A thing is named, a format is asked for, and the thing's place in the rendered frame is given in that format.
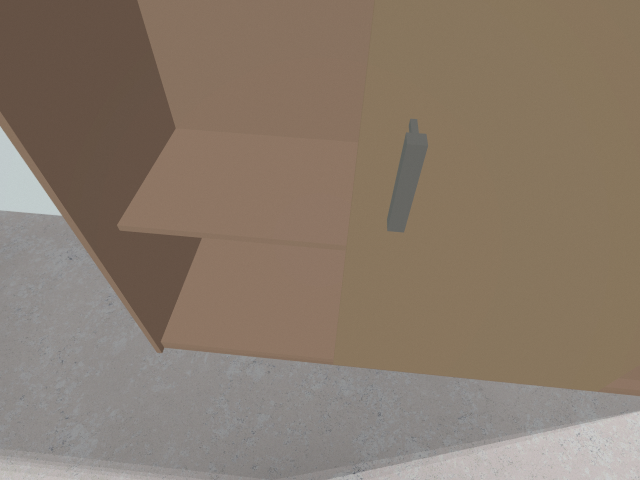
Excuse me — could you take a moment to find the handle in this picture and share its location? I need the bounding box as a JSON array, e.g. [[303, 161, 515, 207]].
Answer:
[[387, 119, 428, 233]]

